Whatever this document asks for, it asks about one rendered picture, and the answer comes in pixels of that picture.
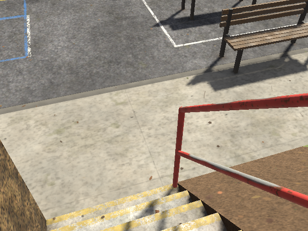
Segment stairs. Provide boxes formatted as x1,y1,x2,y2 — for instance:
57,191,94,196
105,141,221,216
46,184,243,231

